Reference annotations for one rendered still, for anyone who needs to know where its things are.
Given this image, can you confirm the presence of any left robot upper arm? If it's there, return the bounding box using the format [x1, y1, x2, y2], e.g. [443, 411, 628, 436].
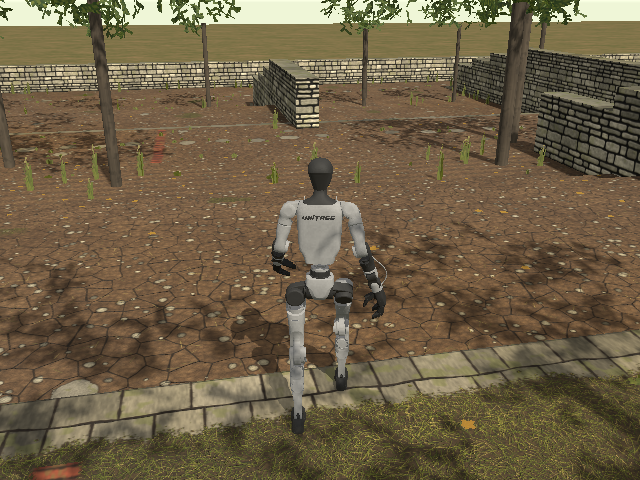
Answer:
[273, 200, 300, 254]

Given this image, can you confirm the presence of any right robot forearm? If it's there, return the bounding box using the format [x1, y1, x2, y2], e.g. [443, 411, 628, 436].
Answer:
[359, 242, 383, 293]

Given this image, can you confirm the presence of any robot right hand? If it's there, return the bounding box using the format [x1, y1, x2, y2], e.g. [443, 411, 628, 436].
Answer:
[363, 288, 386, 319]

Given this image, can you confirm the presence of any robot left thigh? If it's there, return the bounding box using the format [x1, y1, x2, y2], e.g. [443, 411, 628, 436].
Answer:
[285, 281, 307, 365]

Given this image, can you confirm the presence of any robot torso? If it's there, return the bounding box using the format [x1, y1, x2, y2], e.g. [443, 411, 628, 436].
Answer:
[296, 196, 344, 300]

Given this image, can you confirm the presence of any robot left hand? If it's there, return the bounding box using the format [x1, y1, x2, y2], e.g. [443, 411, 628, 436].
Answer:
[272, 258, 296, 276]

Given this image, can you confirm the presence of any right robot upper arm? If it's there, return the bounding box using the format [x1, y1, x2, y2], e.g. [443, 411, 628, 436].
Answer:
[340, 201, 368, 258]

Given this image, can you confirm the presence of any left robot forearm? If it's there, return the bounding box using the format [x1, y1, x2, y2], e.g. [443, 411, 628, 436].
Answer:
[271, 238, 285, 266]

